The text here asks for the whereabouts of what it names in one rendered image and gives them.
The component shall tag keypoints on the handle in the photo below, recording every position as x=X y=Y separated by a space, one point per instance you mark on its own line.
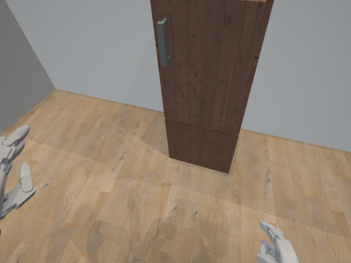
x=162 y=42

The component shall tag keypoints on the right robot hand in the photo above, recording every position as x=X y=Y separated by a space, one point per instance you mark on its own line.
x=282 y=252

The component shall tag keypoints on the cupboard door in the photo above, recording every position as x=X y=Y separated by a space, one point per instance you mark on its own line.
x=211 y=45

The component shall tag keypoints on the left robot hand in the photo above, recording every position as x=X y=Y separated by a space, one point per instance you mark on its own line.
x=10 y=148

